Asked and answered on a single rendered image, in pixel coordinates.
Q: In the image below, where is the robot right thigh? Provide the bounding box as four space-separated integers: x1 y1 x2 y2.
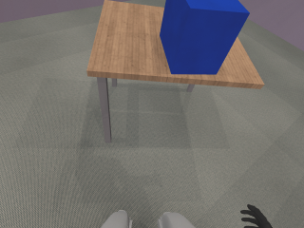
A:
157 212 196 228

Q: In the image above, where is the carton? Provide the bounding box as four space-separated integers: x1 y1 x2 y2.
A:
160 0 250 75

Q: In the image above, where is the table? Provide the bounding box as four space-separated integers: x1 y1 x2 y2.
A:
86 0 264 143

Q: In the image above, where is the robot thigh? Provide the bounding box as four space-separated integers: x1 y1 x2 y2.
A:
157 212 196 228
101 212 133 228

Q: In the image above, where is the robot right hand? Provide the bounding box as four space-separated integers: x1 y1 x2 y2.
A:
240 204 273 228

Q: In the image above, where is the robot left thigh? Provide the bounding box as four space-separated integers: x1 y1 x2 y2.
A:
101 212 133 228

